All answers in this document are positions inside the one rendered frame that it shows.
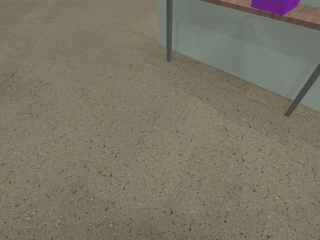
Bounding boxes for carton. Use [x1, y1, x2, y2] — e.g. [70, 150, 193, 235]
[250, 0, 300, 16]

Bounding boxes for table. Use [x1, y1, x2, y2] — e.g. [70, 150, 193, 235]
[166, 0, 320, 118]

